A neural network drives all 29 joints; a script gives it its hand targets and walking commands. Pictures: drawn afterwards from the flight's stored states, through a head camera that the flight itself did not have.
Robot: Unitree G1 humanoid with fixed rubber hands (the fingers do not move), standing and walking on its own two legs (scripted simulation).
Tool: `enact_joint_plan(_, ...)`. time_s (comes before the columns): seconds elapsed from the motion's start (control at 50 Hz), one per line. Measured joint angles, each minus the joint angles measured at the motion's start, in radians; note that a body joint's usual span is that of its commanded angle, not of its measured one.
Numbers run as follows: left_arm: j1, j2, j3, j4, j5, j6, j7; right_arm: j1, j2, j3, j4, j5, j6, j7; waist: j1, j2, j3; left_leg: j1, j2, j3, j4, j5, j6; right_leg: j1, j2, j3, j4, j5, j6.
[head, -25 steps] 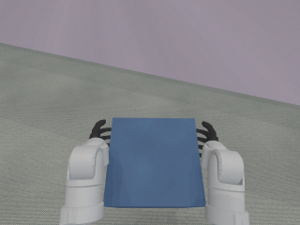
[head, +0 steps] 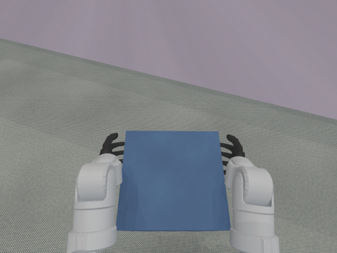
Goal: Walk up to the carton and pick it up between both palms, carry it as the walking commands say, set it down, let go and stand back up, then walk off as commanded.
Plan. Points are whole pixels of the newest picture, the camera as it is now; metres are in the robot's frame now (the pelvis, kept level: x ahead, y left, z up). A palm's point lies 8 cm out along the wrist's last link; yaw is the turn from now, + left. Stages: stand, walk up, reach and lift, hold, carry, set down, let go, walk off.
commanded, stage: carry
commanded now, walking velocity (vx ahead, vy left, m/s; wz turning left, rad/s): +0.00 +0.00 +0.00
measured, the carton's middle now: (171, 187) +0.29 +0.00 -0.01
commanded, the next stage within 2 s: none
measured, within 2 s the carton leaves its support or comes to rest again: neither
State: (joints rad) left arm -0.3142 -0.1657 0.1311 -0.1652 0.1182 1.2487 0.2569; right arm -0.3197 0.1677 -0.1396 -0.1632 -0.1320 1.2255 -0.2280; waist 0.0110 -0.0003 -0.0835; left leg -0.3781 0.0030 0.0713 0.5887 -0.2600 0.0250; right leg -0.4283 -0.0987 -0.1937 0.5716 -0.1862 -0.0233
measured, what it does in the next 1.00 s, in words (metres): stands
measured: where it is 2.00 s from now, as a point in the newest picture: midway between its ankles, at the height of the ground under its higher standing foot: outside the picture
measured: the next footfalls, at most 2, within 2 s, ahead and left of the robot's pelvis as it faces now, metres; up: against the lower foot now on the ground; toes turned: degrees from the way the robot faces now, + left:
none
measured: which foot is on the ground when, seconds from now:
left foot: down 0.00-1.00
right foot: down 0.00-1.00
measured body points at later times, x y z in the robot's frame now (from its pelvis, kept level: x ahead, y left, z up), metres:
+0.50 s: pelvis +0.01 -0.01 +0.00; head -0.01 -0.01 +0.45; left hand +0.30 +0.13 +0.08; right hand +0.30 -0.16 +0.09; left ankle +0.03 +0.10 -0.73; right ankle +0.07 -0.11 -0.73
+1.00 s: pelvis +0.01 -0.01 +0.00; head -0.01 -0.02 +0.45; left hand +0.31 +0.13 +0.08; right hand +0.31 -0.16 +0.08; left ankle +0.03 +0.10 -0.73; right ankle +0.07 -0.11 -0.73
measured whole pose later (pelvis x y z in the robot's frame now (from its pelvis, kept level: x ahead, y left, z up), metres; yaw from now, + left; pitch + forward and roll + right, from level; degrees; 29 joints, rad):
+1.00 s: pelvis +0.01 -0.01 +0.00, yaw -1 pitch +2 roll +1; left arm -0.31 -0.16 0.13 -0.11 0.14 1.21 0.24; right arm -0.31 0.17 -0.14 -0.11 -0.14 1.19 -0.23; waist 0.01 0.00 -0.09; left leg -0.34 0.03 0.08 0.56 -0.26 0.00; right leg -0.40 -0.07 -0.19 0.54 -0.19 -0.04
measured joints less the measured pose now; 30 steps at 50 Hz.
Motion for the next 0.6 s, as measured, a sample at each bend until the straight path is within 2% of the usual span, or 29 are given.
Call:
enact_joint_plan(0.24, 0.001, 0.000, 0.000, 0.018, 0.009, 0.002, -0.009, 0.002, -0.001, 0.000, 0.010, 0.009, 0.007, -0.015, -0.011, -0.001, -0.014, 0.021, 0.007, 0.006, -0.019, 0.002, -0.006, 0.017, 0.009, 0.004, -0.016, 0.002, -0.004)
enact_joint_plan(0.6, 0.004, 0.001, 0.000, 0.024, 0.010, -0.009, -0.008, 0.001, 0.000, 0.000, 0.020, 0.005, -0.003, -0.014, -0.007, -0.001, -0.009, 0.032, 0.020, 0.008, -0.028, 0.002, -0.017, 0.025, 0.021, 0.006, -0.025, 0.001, -0.013)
